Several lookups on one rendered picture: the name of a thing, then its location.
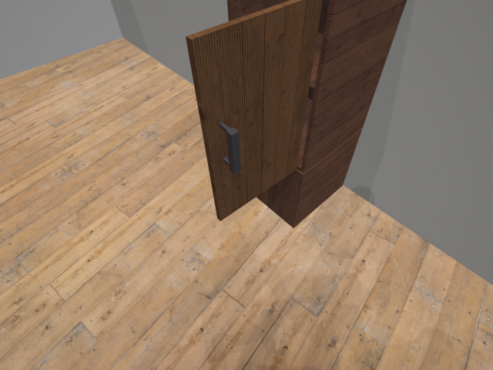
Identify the cupboard door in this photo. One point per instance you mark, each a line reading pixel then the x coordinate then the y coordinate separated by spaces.
pixel 253 73

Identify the handle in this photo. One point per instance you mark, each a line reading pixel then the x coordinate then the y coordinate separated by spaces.
pixel 233 145

